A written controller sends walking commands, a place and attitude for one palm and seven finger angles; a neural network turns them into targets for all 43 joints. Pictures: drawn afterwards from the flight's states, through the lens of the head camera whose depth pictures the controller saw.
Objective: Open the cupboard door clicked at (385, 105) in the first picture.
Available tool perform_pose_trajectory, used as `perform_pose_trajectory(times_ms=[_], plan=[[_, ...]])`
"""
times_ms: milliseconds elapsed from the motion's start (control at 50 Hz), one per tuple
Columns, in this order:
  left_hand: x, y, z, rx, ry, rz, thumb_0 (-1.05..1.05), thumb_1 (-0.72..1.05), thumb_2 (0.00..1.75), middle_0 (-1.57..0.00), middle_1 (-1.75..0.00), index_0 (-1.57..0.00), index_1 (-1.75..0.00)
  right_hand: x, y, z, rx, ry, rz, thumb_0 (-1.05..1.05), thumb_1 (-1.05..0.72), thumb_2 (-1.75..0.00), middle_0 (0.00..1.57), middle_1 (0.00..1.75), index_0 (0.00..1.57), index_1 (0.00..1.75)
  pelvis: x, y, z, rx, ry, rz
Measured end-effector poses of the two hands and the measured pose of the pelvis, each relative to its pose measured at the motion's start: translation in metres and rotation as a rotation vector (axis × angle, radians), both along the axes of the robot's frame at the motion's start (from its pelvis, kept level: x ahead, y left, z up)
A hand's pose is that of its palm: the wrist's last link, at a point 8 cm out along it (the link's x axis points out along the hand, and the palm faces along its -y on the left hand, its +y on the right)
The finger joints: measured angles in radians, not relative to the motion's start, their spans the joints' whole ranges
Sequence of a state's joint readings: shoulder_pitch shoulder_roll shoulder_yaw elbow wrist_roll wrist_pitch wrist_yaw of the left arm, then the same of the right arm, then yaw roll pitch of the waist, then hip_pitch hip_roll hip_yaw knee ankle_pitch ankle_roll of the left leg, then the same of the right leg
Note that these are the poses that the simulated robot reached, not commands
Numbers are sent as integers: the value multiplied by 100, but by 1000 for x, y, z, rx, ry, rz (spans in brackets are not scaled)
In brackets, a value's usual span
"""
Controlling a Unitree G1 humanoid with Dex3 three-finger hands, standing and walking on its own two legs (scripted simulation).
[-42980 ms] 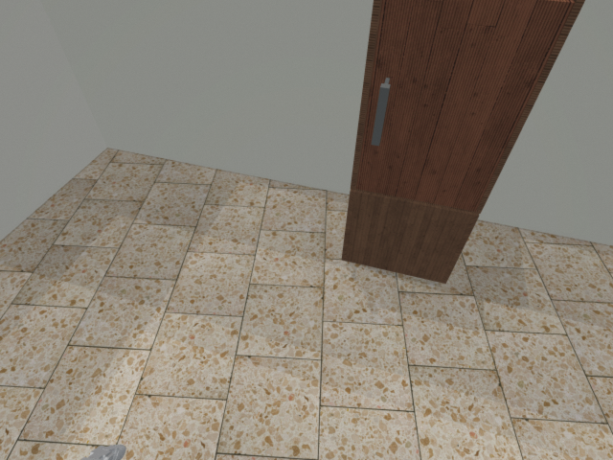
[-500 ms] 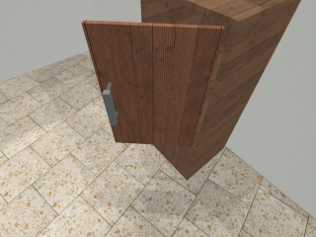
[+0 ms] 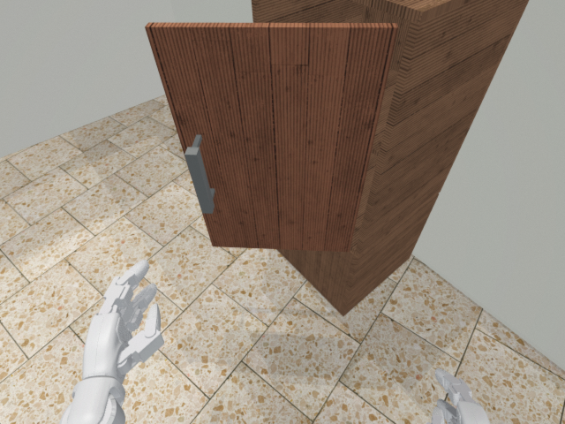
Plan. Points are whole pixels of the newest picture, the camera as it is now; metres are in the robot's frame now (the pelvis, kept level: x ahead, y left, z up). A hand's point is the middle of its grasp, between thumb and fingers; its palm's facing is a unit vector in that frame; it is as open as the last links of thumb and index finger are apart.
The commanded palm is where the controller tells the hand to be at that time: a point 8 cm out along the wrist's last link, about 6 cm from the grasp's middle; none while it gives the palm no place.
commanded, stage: raise the hand with hooked fingers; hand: left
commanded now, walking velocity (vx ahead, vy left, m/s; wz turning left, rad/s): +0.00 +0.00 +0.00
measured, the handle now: (203, 175) +0.59 +0.19 -0.02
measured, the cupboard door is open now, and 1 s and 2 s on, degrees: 47 47 47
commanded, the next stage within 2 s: move the hooked fingers beside the handle in 1.86 s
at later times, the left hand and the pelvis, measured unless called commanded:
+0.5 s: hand (144, 371) +0.21 +0.21 -0.03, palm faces -0.15 -0.99 -0.01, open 10.5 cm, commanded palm +0.18 +0.28 -0.02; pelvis -0.05 +0.01 -0.07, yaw -1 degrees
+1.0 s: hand (86, 349) +0.23 +0.29 +0.00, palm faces +0.01 -1.00 -0.07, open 13.4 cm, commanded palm +0.21 +0.33 -0.01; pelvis -0.03 +0.04 -0.06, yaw +0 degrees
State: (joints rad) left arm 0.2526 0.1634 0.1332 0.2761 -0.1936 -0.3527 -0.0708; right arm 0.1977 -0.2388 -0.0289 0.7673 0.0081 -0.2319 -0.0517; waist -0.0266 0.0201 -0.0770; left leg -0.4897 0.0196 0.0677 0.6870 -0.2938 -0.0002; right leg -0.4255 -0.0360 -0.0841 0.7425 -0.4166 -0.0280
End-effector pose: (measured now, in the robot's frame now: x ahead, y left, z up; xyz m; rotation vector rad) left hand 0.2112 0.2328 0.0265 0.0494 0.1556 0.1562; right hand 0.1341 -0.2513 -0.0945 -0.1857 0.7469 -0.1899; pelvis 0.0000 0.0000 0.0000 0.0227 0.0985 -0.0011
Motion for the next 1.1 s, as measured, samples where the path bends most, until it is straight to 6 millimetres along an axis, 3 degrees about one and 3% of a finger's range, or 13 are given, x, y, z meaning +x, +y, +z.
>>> perform_pose_trajectory(times_ms=[60,120,180,220,260,360,480,540,640,720,820,1000,1100], plan=[[-6,-5,-13,-9,-133,-129,1,74,82,-21,-40,-21,-41,22,-7,6,-30,-105,51,1,-90,-90,20,30,20,29,-13,-5,-20,2,57,-12],[-33,-5,-47,-22,-101,-220,0,68,80,-21,-44,-21,-45,39,-13,5,-60,-181,92,1,-90,-90,20,30,20,29,-23,-7,-41,-1,96,-10],[-66,7,-78,-60,-28,-187,1,61,77,-22,-48,-22,-49,49,-13,-1,-90,-223,117,1,-90,-90,20,30,20,29,-30,-7,-59,-10,118,-3],[-81,18,-83,-61,-33,-123,1,56,75,-23,-51,-23,-52,52,-8,-7,-102,-233,128,1,-90,-90,20,30,20,29,-33,-6,-67,-24,121,4],[-87,28,-76,-34,-93,-80,1,51,73,-23,-54,-23,-55,51,0,-16,-107,-226,145,1,-90,-90,20,30,20,29,-35,-5,-74,-40,123,11],[-61,33,-47,33,-254,-167,2,39,68,-23,-62,-23,-62,33,27,-42,-69,-169,168,1,-90,-90,20,30,20,29,-43,1,-84,-75,124,24],[-18,29,-54,-34,-75,-316,1,26,62,-24,-71,-24,-71,-11,48,-55,8,-64,82,2,-90,-90,20,30,20,30,-47,12,-74,-77,132,8],[-17,40,-53,-64,-16,-254,1,19,59,-25,-75,-25,-76,-32,48,-51,15,-21,29,2,-90,-90,20,30,20,30,-45,18,-65,-69,134,-7],[-27,68,-38,0,-87,-126,1,7,54,-26,-83,-26,-83,-48,42,-46,-28,31,23,2,-90,-90,20,30,20,30,-40,27,-60,-69,139,-8],[-27,79,-41,38,-122,-147,1,-2,50,-26,-89,-26,-89,-45,35,-48,-78,44,57,2,-90,-90,20,30,20,30,-42,33,-65,-78,148,4],[-18,77,-50,-5,-90,-236,0,-14,45,-27,-96,-27,-97,-30,35,-39,-110,0,61,2,-90,-90,20,30,20,30,-41,40,-66,-85,147,4],[-7,106,-26,15,-140,-153,0,-35,36,-29,-110,-29,-110,-2,54,-16,-94,-83,105,2,-90,-90,20,30,20,30,-34,43,-55,-90,131,8],[1,114,-29,13,-91,-174,0,-43,32,-29,-115,-29,-116,4,60,-17,-81,-75,134,1,-90,-90,20,30,20,30,-31,43,-54,-93,132,13]])
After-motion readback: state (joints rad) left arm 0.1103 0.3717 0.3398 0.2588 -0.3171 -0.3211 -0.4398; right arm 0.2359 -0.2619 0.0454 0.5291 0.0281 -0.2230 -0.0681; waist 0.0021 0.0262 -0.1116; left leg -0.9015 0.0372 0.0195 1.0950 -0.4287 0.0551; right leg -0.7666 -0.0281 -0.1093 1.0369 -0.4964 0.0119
